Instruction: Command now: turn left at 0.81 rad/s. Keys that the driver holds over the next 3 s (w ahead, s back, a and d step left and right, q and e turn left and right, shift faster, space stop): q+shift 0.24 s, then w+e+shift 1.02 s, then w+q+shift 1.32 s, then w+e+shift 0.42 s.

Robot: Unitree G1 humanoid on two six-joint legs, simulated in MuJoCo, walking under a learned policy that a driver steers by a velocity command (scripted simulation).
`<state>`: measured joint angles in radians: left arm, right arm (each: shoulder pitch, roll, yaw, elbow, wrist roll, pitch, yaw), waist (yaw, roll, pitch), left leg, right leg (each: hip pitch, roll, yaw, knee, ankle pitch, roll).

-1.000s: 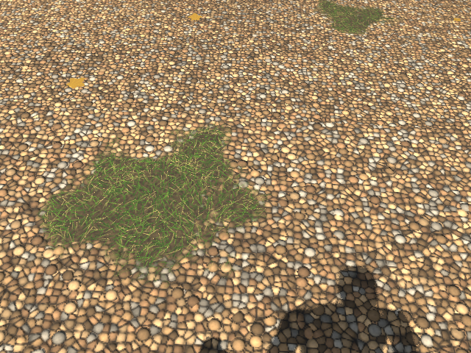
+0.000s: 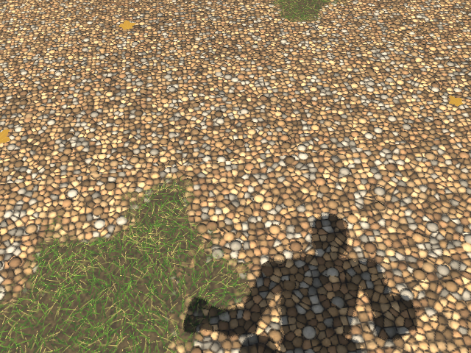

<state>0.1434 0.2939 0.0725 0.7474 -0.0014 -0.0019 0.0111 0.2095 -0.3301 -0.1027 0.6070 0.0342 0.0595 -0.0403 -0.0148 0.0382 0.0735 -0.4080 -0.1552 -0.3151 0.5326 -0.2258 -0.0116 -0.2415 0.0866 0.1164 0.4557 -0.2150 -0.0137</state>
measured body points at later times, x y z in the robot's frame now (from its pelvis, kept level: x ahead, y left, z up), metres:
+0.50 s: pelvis +0.06 +0.06 +0.00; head +0.07 +0.08 +0.45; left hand +0.02 +0.35 -0.13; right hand +0.29 -0.14 -0.07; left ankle -0.02 +0.15 -0.74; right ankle +0.01 -0.11 -0.68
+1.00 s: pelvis +0.37 +0.07 -0.02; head +0.40 +0.07 +0.42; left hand +0.51 +0.34 -0.13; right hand +0.48 -0.21 -0.11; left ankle +0.24 +0.25 -0.60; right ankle +0.43 +0.03 -0.74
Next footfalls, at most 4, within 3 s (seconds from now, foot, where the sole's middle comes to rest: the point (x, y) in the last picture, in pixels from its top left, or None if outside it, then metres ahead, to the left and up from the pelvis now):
0.42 left None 0.02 0.17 -0.77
0.88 right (240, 340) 0.47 0.03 -0.77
1.32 left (214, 209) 0.90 0.10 -0.77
1.72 right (320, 172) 1.04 -0.26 -0.77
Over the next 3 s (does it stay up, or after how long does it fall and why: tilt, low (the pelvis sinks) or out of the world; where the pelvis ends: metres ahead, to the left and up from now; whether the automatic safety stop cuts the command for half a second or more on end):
stays up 1.91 0.14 -0.31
